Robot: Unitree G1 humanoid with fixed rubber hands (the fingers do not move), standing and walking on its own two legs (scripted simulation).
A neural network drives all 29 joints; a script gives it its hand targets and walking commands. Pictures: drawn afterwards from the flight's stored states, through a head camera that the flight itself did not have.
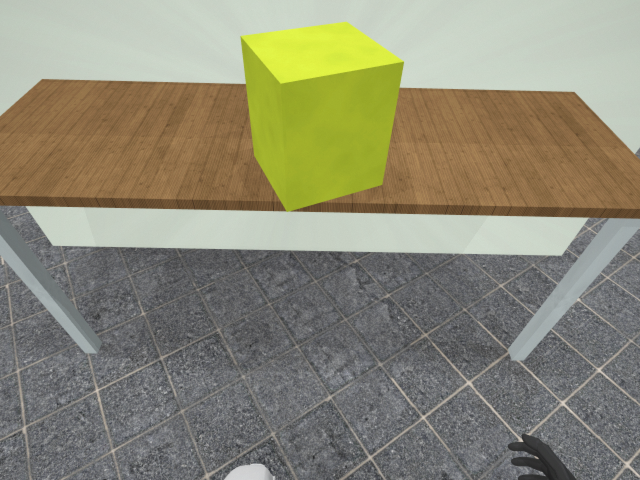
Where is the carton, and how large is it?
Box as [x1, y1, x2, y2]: [240, 22, 403, 211]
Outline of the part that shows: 347,22 240,36 254,155 287,211 376,186 382,183 403,61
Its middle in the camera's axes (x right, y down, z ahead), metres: +0.00 -0.23 +0.74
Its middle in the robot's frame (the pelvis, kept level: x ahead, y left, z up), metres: +0.71 -0.01 +0.10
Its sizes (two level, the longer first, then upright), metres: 0.210 0.200 0.250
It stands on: a table, 0.71 m high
